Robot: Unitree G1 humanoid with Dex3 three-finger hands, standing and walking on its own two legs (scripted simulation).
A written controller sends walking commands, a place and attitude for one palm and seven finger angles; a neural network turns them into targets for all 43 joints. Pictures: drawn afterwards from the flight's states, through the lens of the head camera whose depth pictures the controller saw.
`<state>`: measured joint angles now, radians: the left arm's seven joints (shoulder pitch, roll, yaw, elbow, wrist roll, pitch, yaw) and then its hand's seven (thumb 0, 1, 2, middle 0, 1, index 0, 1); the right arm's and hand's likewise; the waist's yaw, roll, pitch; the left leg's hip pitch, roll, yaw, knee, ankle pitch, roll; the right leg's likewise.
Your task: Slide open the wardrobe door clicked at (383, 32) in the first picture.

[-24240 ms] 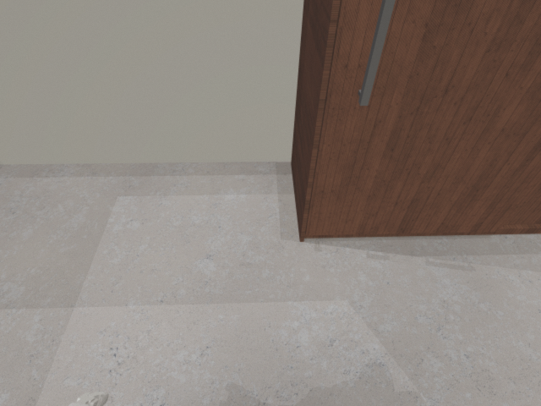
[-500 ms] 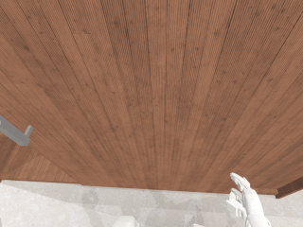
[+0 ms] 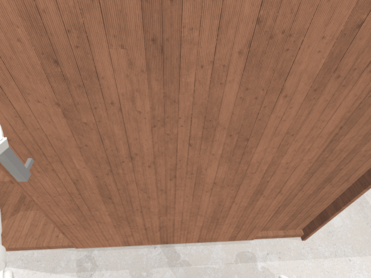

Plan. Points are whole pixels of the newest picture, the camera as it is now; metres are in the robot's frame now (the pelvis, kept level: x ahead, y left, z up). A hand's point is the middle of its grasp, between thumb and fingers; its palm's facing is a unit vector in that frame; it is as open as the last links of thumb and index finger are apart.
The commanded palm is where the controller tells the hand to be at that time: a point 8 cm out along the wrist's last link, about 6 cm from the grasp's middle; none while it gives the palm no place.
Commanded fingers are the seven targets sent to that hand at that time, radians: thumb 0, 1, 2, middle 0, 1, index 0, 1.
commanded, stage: stop walking and hold the door there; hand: left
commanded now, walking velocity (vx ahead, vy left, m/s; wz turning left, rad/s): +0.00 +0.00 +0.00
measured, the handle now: out of the picture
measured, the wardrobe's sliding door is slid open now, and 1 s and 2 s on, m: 0.58 0.58 0.58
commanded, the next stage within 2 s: loosen the grip on the handle in 1.96 s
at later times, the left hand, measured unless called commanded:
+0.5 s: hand out of the picture +0.32 +0.39 +0.14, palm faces +0.66 -0.72 -0.24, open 6.6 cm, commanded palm +0.28 +0.40 +0.12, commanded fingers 0.00 0.90 0.90 -0.45 -1.40 -0.45 -1.40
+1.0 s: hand out of the picture +0.32 +0.39 +0.14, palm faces +0.55 -0.81 -0.21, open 6.4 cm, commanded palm +0.28 +0.39 +0.12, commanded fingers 0.00 0.90 0.90 -0.45 -1.40 -0.45 -1.40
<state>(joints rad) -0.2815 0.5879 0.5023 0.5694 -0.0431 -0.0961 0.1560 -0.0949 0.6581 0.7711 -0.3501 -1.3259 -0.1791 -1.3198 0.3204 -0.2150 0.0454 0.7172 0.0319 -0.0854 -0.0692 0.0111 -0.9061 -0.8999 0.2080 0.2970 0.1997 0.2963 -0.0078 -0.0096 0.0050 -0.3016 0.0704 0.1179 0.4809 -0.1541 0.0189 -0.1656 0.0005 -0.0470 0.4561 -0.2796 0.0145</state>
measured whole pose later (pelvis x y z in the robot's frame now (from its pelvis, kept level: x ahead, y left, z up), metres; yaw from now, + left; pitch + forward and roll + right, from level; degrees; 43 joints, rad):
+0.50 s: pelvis -0.03 +0.00 +0.00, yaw +0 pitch -2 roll -2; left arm -0.51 0.64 0.46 0.93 -0.03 -0.15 0.15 -0.08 0.66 0.78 -0.31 -1.31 -0.22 -1.34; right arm 0.34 -0.30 0.01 0.75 0.06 -0.07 -0.11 0.01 -0.91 -0.90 0.21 0.30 0.20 0.30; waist -0.02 0.03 0.01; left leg -0.34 0.07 0.11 0.48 -0.10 0.02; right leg -0.22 0.01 -0.05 0.48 -0.22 0.00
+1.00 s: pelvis -0.05 +0.07 -0.01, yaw +2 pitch -2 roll -2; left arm -0.50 0.44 0.29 0.54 -0.07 -0.10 0.17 -0.08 0.69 0.79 -0.40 -1.38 -0.23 -1.35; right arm 0.15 -0.25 0.01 0.68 0.05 -0.10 -0.07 0.01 -0.91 -0.90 0.21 0.30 0.20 0.30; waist 0.06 0.04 0.12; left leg -0.35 -0.05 0.14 0.43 -0.06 0.13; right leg -0.30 -0.05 -0.12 0.93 -0.56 0.01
